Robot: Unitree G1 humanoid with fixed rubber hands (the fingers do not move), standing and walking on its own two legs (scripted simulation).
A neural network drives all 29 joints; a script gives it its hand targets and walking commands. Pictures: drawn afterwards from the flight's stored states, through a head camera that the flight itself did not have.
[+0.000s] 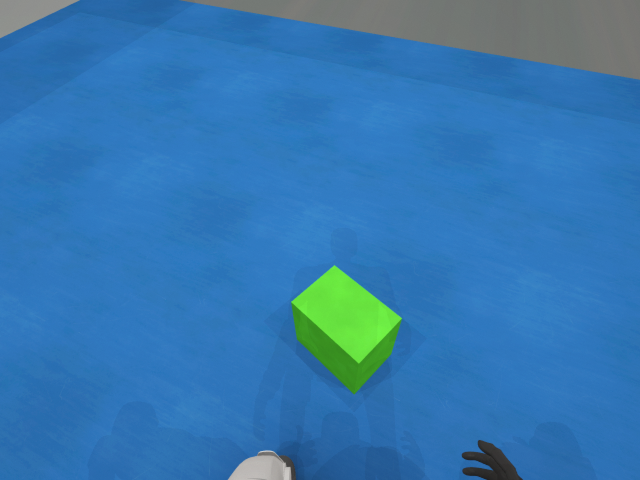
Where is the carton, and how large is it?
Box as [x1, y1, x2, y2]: [291, 265, 401, 393]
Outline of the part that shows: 334,265 291,302 297,339 354,393 390,354 401,318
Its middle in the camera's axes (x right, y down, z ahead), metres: +0.07 +0.27 +1.21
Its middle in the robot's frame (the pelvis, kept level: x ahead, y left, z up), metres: +0.63 +0.02 -0.65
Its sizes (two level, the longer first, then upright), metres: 0.264 0.184 0.254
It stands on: the floor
